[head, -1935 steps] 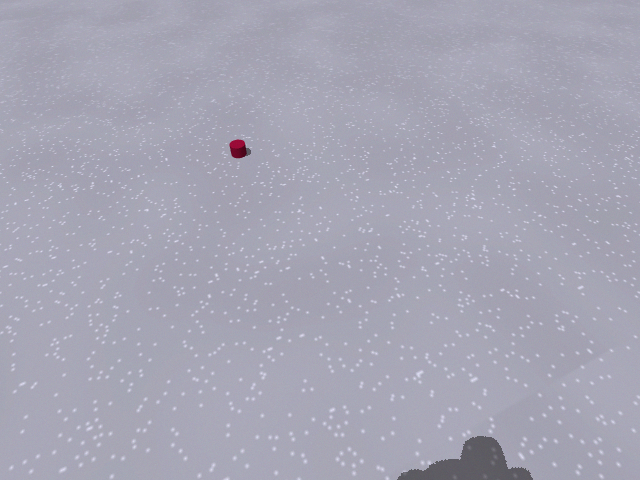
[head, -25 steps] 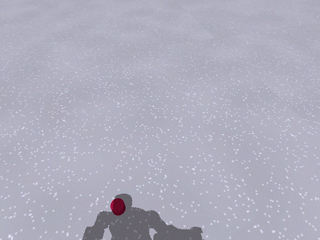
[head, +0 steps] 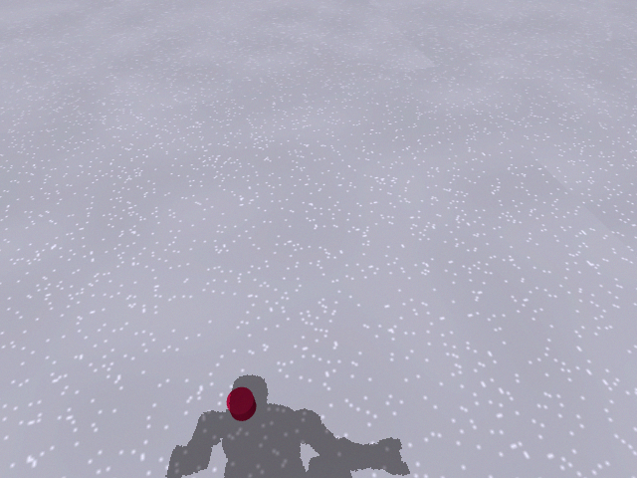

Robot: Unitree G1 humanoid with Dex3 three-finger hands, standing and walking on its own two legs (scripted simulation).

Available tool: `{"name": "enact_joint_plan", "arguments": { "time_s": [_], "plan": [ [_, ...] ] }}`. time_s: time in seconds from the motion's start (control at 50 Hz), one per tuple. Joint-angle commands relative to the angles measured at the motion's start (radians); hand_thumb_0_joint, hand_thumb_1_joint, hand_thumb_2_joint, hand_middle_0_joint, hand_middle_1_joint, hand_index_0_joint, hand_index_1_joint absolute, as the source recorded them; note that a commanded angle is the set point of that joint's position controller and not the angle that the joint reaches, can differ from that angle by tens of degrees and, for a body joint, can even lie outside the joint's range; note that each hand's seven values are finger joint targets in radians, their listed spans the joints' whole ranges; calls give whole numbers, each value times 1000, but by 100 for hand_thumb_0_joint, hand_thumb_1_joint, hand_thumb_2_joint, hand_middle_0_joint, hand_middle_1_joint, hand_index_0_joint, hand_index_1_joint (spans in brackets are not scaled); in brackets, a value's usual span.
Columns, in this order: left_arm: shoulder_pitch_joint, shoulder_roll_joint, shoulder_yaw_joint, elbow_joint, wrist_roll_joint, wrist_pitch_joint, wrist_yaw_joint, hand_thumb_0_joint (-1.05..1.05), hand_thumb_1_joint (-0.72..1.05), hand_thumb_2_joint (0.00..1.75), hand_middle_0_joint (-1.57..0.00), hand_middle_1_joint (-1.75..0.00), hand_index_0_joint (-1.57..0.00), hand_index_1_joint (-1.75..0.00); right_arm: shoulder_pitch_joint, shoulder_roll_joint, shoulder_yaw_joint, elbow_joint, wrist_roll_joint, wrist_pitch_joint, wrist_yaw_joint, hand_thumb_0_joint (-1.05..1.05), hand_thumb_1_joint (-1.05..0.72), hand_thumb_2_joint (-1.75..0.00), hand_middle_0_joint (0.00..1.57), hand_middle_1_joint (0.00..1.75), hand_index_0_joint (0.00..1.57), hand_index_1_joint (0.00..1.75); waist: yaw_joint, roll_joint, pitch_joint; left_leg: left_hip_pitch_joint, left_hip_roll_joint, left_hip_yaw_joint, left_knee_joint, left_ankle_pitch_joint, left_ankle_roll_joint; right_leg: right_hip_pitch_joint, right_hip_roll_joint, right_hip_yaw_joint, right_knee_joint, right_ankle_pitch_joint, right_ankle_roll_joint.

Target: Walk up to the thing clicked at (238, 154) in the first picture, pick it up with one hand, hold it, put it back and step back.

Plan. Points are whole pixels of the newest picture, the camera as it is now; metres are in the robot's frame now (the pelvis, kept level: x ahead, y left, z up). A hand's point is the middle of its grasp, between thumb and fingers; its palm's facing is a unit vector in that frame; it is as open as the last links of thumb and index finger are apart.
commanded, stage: stand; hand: left
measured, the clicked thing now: (241, 404) +0.48 +0.26 -0.75
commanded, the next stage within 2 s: none
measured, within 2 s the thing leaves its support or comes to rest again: neither
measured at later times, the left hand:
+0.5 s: hand out of the picture +0.06 +0.25 -0.16, palm faces -0.02 -0.94 -0.33, open 7.4 cm
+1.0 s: hand out of the picture +0.06 +0.26 -0.16, palm faces -0.02 -0.94 -0.33, open 7.4 cm
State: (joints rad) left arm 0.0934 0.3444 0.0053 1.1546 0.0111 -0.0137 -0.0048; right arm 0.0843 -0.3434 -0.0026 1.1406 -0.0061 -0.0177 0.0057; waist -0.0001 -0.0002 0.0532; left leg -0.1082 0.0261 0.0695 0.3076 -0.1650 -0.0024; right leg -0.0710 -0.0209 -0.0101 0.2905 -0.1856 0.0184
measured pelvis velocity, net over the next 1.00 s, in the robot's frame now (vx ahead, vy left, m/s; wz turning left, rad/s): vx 0.00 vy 0.01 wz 0.01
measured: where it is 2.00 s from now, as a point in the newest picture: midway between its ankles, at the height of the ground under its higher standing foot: outside the picture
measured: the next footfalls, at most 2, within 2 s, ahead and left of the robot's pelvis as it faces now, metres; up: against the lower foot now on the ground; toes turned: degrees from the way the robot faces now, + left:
none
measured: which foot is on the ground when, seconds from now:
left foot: down 0.00-1.00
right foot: down 0.00-1.00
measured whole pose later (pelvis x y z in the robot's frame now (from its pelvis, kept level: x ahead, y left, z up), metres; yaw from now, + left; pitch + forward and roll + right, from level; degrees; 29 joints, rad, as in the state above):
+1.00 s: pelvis +0.00 +0.01 +0.00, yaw +1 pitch -2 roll +0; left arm 0.13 0.35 -0.01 1.14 0.01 -0.01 -0.01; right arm 0.11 -0.35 0.00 1.14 -0.01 -0.02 0.01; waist 0.00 -0.01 0.04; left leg -0.12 0.01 0.06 0.31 -0.16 0.01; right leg -0.08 -0.04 -0.02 0.29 -0.19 0.03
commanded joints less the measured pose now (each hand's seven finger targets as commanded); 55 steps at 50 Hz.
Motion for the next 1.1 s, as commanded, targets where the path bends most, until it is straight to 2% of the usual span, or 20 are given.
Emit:
{"name": "enact_joint_plan", "arguments": {
  "time_s": [0.0, 0.2, 0.32, 0.58, 0.68, 0.82, 0.96, 1.08],
  "plan": [
    [-39, 214, 36, -66, -2, -16, 15, 0, 90, 90, -20, -30, -20, -30, -47, -212, -35, -59, -5, -19, -14, 0, -90, -90, 20, 30, 20, 30, -2, 11, -98, 63, 127, -118, -40, 191, 20, -21, -120, 85, -32, 181, -33],
    [-34, 217, 33, -69, 1, -17, 14, 0, 90, 90, -20, -30, -20, -30, -42, -216, -34, -62, -4, -16, -13, 0, -90, -90, 20, 30, 20, 30, -3, 2, -95, 59, 128, -121, -37, 174, 29, -24, -125, 83, -42, 164, -33],
    [-27, 218, 31, -69, 0, -18, 15, 0, 90, 90, -20, -30, -20, -30, -36, -210, -31, -60, -4, -17, -11, 0, -90, -90, 20, 30, 20, 30, -2, -1, -75, 32, 124, -129, -49, 133, 23, -29, -123, 80, -47, 124, -31],
    [-9, 212, 28, -73, 1, -17, 13, 0, 90, 90, -20, -30, -20, -30, -32, -221, -34, -56, -3, -18, -11, 0, -90, -90, 20, 30, 20, 30, 2, 11, -74, 30, 118, -133, -47, 120, 25, -34, -125, 81, -50, 121, -34],
    [-7, 214, 26, -75, 1, -19, 13, 0, 90, 90, -20, -30, -20, -30, -29, -220, -35, -54, -4, -15, -10, 0, -90, -90, 20, 30, 20, 30, 0, -2, -72, 30, 122, -136, -43, 104, 26, -41, -125, 81, -55, 89, -32],
    [-7, 214, 29, -75, -1, -15, 12, 0, 90, 90, -20, -30, -20, -30, -15, -214, -32, -51, -4, -17, -10, 0, -90, -90, 20, 30, 20, 30, -3, 12, -66, 14, 116, -136, -54, 104, 23, -25, -128, 81, -43, 106, -38],
    [-4, 211, 26, -81, 2, -17, 15, 0, 90, 90, -20, -30, -20, -30, -18, -220, -34, -60, -5, -19, -11, 0, -90, -90, 20, 30, 20, 30, 1, 10, -88, 37, 120, -134, -36, 194, 28, -21, -128, 73, -35, 156, -32],
    [2, 212, 27, -80, 2, -15, 14, 0, 90, 90, -20, -30, -20, -30, -21, -217, -32, -62, -4, -19, -13, 0, -90, -90, 20, 30, 20, 30, 3, 9, -74, 29, 118, -137, -42, 162, 25, -24, -127, 71, -37, 131, -30]
  ]
}}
